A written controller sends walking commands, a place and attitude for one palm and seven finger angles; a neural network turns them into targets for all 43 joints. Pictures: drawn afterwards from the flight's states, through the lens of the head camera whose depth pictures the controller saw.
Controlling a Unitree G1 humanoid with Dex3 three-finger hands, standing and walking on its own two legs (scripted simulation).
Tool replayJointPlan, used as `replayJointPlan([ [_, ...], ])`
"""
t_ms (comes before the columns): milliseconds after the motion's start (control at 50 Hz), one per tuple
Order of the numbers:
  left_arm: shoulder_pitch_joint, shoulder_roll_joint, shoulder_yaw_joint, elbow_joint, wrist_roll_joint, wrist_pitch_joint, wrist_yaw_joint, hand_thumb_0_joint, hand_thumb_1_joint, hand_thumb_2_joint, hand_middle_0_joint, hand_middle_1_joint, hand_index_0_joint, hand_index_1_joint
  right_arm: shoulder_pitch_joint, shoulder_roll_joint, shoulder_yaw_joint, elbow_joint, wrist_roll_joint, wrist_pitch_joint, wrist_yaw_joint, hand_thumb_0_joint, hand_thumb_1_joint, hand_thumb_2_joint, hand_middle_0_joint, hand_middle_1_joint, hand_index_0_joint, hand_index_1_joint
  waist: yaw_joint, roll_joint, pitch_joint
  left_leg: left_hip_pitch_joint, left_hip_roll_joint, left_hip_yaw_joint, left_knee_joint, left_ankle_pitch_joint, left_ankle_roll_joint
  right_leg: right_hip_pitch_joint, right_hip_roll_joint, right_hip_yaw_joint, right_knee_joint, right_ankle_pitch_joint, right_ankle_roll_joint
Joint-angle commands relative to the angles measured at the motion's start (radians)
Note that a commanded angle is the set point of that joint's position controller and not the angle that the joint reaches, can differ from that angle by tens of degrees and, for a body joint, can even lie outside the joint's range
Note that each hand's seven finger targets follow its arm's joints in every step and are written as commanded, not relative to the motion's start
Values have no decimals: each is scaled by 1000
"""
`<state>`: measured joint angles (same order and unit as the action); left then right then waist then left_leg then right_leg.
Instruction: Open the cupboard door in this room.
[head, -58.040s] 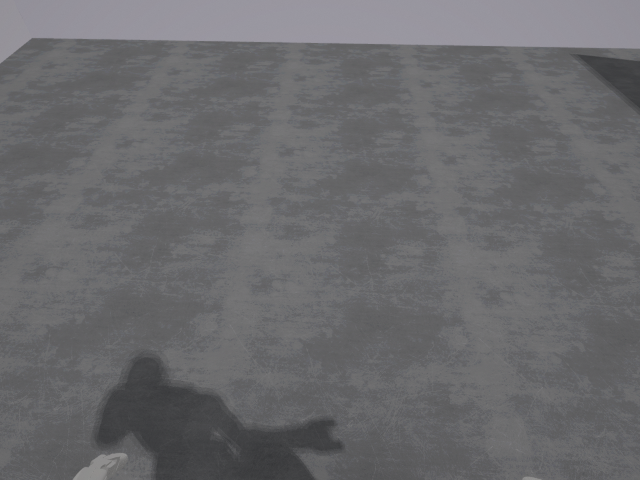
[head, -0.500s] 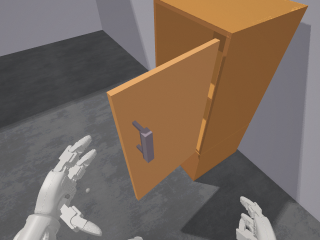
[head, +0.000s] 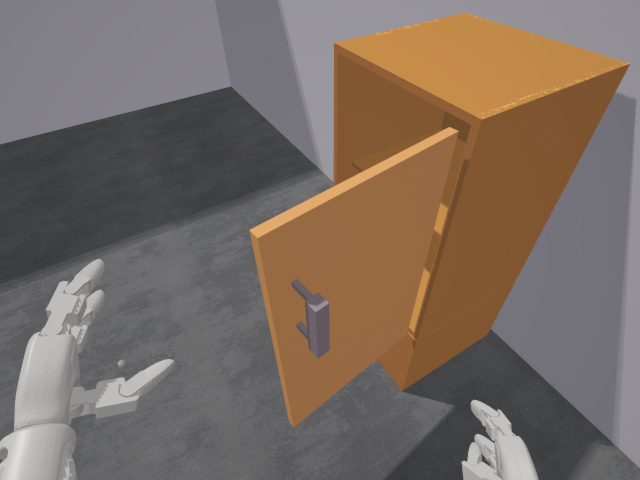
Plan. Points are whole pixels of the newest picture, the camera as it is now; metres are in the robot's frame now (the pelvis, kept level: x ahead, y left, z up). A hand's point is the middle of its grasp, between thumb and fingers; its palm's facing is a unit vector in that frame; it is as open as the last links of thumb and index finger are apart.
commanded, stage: draw the hand back to the body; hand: left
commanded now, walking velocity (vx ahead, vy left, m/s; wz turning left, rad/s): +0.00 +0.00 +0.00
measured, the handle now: (309, 317) +0.34 +0.06 +0.00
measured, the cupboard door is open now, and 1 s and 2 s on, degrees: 98 98 98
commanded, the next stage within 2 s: step back with the hand held close in 0.66 s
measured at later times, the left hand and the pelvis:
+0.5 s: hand (101, 335) +0.21 +0.24 +0.15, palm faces +0.43 -0.81 -0.40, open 7.7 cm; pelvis +0.01 -0.02 +0.01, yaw -1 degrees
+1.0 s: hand (109, 337) +0.20 +0.23 +0.16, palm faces +0.36 -0.79 -0.50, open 7.4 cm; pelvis +0.00 -0.03 +0.01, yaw -1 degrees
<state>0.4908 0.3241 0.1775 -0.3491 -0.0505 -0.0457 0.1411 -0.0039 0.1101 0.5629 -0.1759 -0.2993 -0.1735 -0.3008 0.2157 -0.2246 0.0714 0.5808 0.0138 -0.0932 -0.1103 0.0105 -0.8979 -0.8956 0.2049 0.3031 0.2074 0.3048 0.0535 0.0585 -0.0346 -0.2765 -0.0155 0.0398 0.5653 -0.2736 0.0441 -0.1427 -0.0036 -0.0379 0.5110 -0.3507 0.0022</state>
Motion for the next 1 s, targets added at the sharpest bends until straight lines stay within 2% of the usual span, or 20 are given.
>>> replayJointPlan([
  [0, -55, 136, 127, -202, 2, -64, 5, 0, 445, 705, -184, -300, -184, -300, -129, -111, -53, -146, -7, -55, 6, 0, -900, -900, 200, 300, 200, 300, -4, -15, -33, 189, 52, -74, -152, 243, -27, -66, 13, -4, -125, 232, -25],
  [60, -78, 153, 162, -201, -3, -64, 0, 0, 550, 750, -187, -300, -187, -300, -136, -114, -58, -140, -10, -46, 13, 0, -900, -900, 200, 300, 200, 300, -1, -18, -14, 197, 51, -70, -174, 260, -29, -34, 11, -3, -146, 250, -25],
  [140, -101, 211, 238, -226, -3, -70, 1, 0, 690, 810, -192, -300, -192, -300, -139, -115, -65, -129, -13, -37, 17, 0, -900, -900, 200, 300, 200, 300, 12, 20, -51, 235, 47, -59, -181, 314, -29, 12, 13, 3, -167, 295, -28],
  [220, -130, 219, 261, -270, -8, -79, 0, 0, 830, 870, -198, -300, -198, -300, -141, -111, -69, -123, -12, -41, 21, 0, -900, -900, 200, 300, 200, 300, 8, 55, -63, 268, 49, -56, -182, 352, -31, 17, 11, 6, -177, 321, -25],
  [260, -124, 224, 275, -264, -11, -78, 0, 0, 900, 900, -200, -300, -200, -300, -147, -111, -73, -118, -12, -43, 22, 0, -900, -900, 200, 300, 200, 300, 8, 44, -47, 264, 48, -47, -180, 359, -28, 24, 10, 7, -182, 341, -24],
  [320, -87, 168, 234, -178, -16, -65, -11, 0, 900, 900, -200, -300, -200, -300, -144, -117, -80, -115, -11, -29, 28, 0, -900, -900, 200, 300, 200, 300, 2, -34, -4, 256, 47, -40, -189, 331, -22, 4, 14, 4, -196, 336, -17],
  [360, -91, 158, 219, -166, -17, -63, -16, 0, 900, 900, -200, -300, -200, -300, -147, -121, -85, -115, -9, -23, 30, 0, -900, -900, 200, 300, 200, 300, -1, -23, 9, 252, 45, -32, -191, 313, -19, 3, 11, 8, -205, 332, -16],
  [440, -125, 213, 256, -198, -13, -73, -13, 0, 900, 900, -200, -300, -200, -300, -154, -122, -88, -115, -13, -19, 24, 0, -900, -900, 200, 300, 200, 300, 9, -29, -35, 265, 36, -25, -185, 318, -12, 30, 7, 13, -209, 359, -16],
  [500, -127, 227, 270, -244, -13, -88, -10, 0, 900, 900, -200, -300, -200, -300, -162, -111, -87, -114, -14, -30, 19, 0, -900, -900, 200, 300, 200, 300, 13, 4, -67, 281, 29, -18, -175, 319, -10, 36, 3, 21, -211, 374, -15],
  [540, -129, 242, 280, -249, -14, -88, -7, 0, 900, 900, -200, -300, -200, -300, -165, -110, -83, -110, -15, -35, 19, 0, -900, -900, 200, 300, 200, 300, 13, 11, -47, 270, 26, -19, -172, 320, -12, 39, 2, 21, -217, 382, -18],
  [580, -116, 222, 266, -243, -16, -87, -9, 0, 900, 900, -200, -300, -200, -300, -167, -106, -84, -107, -12, -38, 18, 0, -900, -900, 200, 300, 200, 300, 10, 27, -31, 279, 27, -14, -169, 327, -11, 20, 3, 24, -221, 391, -14],
  [660, -110, 199, 251, -197, -21, -84, -14, 0, 900, 900, -200, -300, -200, -300, -168, -107, -87, -102, -12, -34, 18, 0, -900, -900, 200, 300, 200, 300, 4, -11, 17, 266, 29, -9, -177, 295, -10, 2, 4, 25, -236, 369, -9],
  [740, -113, 200, 252, -165, -24, -87, -22, 0, 900, 900, -200, -300, -200, -300, -171, -111, -92, -98, -11, -29, 16, 0, -900, -900, 200, 300, 200, 300, 8, -45, 18, 270, 28, -5, -178, 283, -5, 1, 4, 31, -248, 360, -6],
  [760, -188, 246, 278, -315, -26, -108, -18, 0, 900, 900, -200, -300, -200, -300, -183, -109, -91, -117, -9, -40, 17, 0, -900, -900, 200, 300, 200, 300, 13, 20, -46, 291, 26, -11, -173, 288, -5, 21, -3, 40, -240, 367, -7],
  [780, -200, 366, 394, -314, -17, -142, -9, 0, 900, 900, -200, -300, -200, -300, -162, -125, -90, -134, -3, -17, 16, 0, -900, -900, 200, 300, 200, 300, -35, -22, 52, 238, 42, -26, -120, 265, 10, -105, -49, 92, -288, 442, 10],
  [800, -103, 280, 328, -236, -12, -139, -20, 0, 900, 900, -200, -300, -200, -300, -167, -116, -95, -119, -9, 3, 17, 0, -900, -900, 200, 300, 200, 300, -37, -64, 36, 230, 40, -29, -99, 264, 9, -100, -65, 82, -274, 484, 20],
  [820, -71, 262, 308, -227, -8, -131, -23, 0, 900, 900, -200, -300, -200, -300, -169, -117, -97, -128, -8, 15, 20, 0, -900, -900, 200, 300, 200, 300, -37, -76, 30, 229, 40, -23, -96, 270, 8, -102, -69, 83, -268, 510, 30],
  [900, 5, 241, 299, -232, -8, -134, -19, 0, 900, 900, -200, -300, -200, -300, -151, -124, -107, -146, -6, 46, 16, 0, -900, -900, 200, 300, 200, 300, -41, -6, -59, 242, 60, -18, -107, 385, 1, -69, -64, 58, -211, 540, 30],
  [940, 30, 260, 319, -237, -11, -133, -13, 0, 900, 900, -200, -300, -200, -300, -155, -124, -113, -151, -2, 58, 11, 0, -900, -900, 200, 300, 200, 300, -39, -3, -95, 250, 68, -17, -106, 443, 1, -57, -62, 50, -191, 569, 33],
  [980, 48, 272, 333, -250, -15, -130, -9, 0, 900, 900, -200, -300, -200, -300, -155, -122, -115, -165, 2, 74, 11, 0, -900, -900, 200, 300, 200, 300, -41, -44, -124, 245, 77, -19, -103, 481, -1, -45, -55, 49, -168, 592, 30],
])
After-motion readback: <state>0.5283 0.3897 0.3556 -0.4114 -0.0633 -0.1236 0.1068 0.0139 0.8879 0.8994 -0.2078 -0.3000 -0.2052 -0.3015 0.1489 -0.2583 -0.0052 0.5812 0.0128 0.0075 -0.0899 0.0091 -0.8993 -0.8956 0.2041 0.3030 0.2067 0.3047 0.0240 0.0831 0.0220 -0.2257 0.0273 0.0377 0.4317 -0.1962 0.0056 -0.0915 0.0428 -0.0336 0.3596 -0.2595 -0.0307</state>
